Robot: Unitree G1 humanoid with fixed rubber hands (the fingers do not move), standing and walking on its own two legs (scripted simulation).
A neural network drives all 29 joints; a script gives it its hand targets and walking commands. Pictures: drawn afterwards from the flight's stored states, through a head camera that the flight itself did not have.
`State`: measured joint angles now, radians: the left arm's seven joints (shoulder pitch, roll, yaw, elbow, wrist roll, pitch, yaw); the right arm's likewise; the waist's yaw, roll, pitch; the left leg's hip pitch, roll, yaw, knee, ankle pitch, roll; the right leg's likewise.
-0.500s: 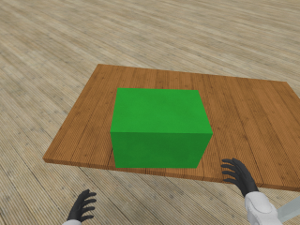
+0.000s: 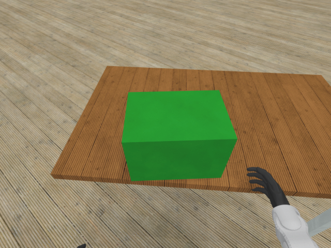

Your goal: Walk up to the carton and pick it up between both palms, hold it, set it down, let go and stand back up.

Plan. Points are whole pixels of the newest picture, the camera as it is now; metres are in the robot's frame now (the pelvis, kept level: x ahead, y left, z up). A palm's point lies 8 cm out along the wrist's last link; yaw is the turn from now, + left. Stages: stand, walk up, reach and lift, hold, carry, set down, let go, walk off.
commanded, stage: stand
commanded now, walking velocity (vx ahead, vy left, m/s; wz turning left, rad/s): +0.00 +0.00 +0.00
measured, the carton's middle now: (175, 135) +0.41 +0.00 +0.03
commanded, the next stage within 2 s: none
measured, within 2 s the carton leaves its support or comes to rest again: neither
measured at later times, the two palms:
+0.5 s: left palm out of the picture +0.12 +0.25 -0.12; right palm (274, 200) +0.23 -0.24 +0.01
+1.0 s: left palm out of the picture +0.10 +0.26 -0.12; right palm (274, 200) +0.23 -0.23 +0.01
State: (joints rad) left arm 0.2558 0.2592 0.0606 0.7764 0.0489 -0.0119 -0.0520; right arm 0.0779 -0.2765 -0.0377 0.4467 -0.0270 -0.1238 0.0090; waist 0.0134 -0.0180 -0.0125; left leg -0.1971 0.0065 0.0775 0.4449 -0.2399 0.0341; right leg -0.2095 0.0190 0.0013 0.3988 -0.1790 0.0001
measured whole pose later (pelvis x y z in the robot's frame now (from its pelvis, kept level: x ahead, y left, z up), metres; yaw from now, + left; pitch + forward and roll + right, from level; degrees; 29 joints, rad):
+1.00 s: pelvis +0.01 +0.02 +0.00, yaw -1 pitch -2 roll +0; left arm 0.20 0.22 0.03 0.89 0.03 0.03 -0.04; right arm 0.09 -0.28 -0.06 0.43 -0.02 -0.09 -0.03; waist 0.01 -0.01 -0.03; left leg -0.17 -0.02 0.11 0.47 -0.28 0.06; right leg -0.22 -0.01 0.04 0.48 -0.23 0.03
